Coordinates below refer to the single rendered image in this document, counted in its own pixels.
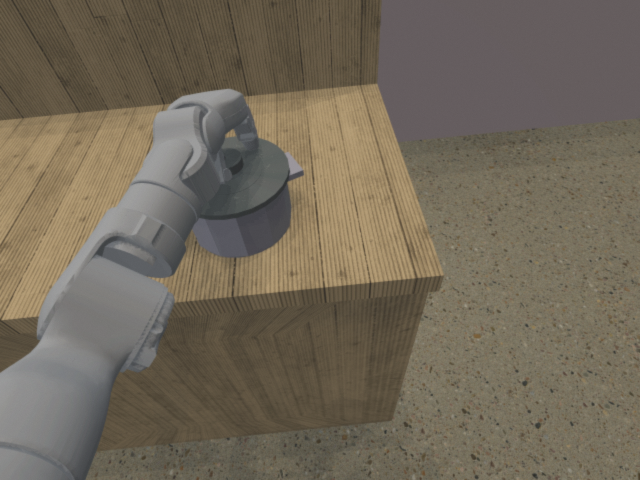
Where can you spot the knob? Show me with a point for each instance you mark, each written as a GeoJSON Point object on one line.
{"type": "Point", "coordinates": [233, 160]}

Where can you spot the left robot hand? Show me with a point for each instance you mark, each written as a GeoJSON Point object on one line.
{"type": "Point", "coordinates": [236, 114]}

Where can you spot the pot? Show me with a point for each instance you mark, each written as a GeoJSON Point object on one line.
{"type": "Point", "coordinates": [252, 233]}

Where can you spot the table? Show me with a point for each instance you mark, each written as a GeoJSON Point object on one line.
{"type": "Point", "coordinates": [313, 332]}

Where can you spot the lid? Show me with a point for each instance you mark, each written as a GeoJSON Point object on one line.
{"type": "Point", "coordinates": [263, 177]}

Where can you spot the robot left forearm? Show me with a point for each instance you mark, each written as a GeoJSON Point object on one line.
{"type": "Point", "coordinates": [147, 230]}

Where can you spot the robot left upper arm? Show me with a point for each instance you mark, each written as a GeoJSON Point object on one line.
{"type": "Point", "coordinates": [54, 401]}

